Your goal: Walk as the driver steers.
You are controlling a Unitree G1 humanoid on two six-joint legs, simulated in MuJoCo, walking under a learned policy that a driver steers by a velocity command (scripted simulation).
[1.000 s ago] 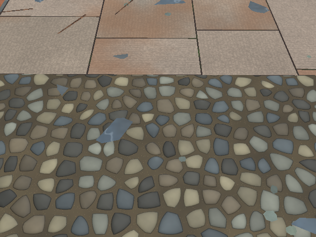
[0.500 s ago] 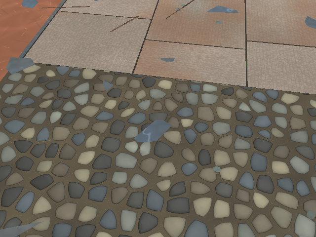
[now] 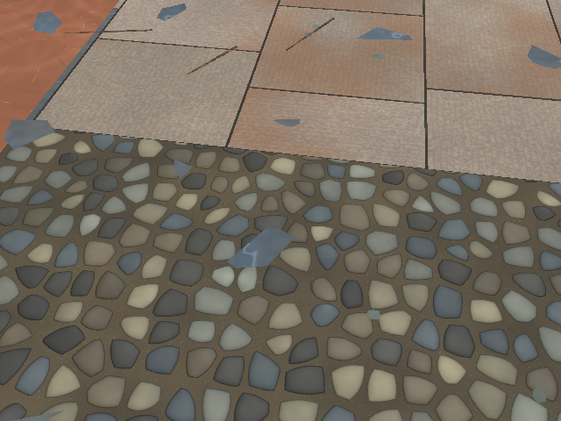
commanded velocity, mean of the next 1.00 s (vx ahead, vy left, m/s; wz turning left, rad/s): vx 0.00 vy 0.00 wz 0.00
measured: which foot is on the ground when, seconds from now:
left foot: down 0.00-1.00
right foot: down 0.00-1.00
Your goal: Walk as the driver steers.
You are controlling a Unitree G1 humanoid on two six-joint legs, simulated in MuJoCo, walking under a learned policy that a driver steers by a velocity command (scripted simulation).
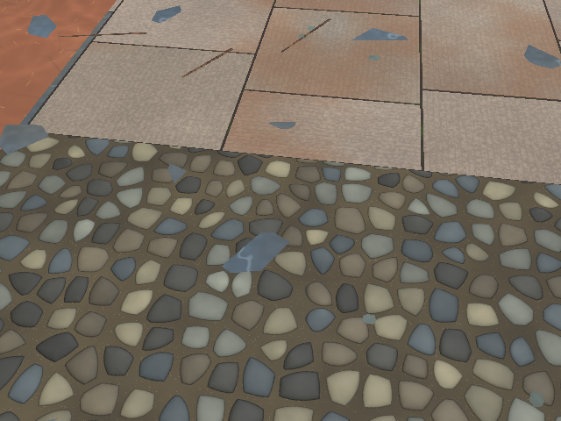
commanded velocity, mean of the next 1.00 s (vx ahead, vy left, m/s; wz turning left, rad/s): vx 0.39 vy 0.00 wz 0.00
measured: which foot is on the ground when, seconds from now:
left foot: down 0.00-0.04, up 0.06-0.34, down 0.36-0.86, up 0.88-1.00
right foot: down 0.00-0.36, up 0.38-0.84, down 0.86-1.00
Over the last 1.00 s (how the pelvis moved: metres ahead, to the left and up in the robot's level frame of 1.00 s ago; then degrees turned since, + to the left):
0.02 -0.02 0.00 -1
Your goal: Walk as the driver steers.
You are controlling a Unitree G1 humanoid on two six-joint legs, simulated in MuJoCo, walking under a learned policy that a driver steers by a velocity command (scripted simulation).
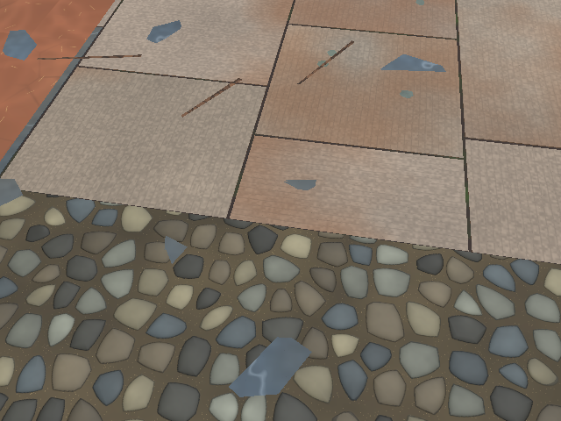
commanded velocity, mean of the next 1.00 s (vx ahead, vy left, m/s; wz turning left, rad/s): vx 0.50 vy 0.00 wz -0.36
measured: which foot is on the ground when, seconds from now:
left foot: up 0.00-0.38, down 0.40-0.94, up 0.96-1.00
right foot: down 0.00-0.42, up 0.44-0.92, down 0.94-1.00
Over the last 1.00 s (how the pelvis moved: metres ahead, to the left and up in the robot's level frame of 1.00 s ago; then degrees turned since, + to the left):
0.42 0.05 -0.01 1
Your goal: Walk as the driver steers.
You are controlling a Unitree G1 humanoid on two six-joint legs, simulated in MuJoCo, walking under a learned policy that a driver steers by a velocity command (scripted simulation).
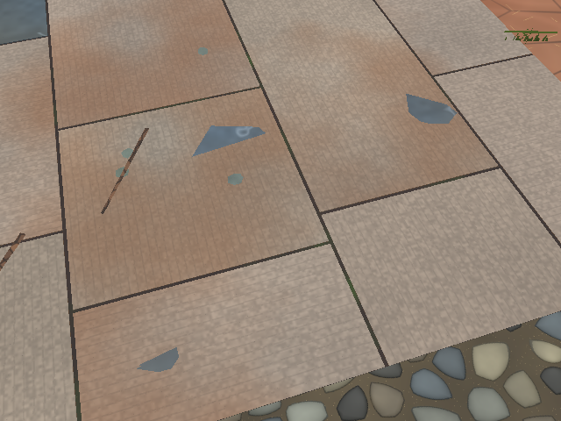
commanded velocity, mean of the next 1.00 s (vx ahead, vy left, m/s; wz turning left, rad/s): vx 0.28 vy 0.00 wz -0.14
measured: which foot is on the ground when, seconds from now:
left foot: up 0.00-0.46, down 0.48-1.00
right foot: down 0.00-0.48, up 0.50-0.86, down 0.88-1.00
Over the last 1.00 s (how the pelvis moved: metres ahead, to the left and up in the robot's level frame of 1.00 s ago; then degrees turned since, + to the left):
0.53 -0.06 -0.02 -26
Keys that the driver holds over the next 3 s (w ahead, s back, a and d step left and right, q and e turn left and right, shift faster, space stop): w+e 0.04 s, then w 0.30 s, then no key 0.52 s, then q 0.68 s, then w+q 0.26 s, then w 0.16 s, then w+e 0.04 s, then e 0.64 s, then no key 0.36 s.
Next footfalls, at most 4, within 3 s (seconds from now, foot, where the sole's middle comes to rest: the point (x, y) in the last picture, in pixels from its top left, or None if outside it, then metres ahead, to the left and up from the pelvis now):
0.48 left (258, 416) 0.45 0.08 -0.75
0.88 right None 0.39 -0.12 -0.75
1.50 right None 0.41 -0.12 -0.75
2.00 left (222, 419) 0.45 0.16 -0.75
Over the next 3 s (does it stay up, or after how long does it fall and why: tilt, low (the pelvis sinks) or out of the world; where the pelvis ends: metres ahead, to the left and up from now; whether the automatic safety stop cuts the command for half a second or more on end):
stays up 0.58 0.15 0.02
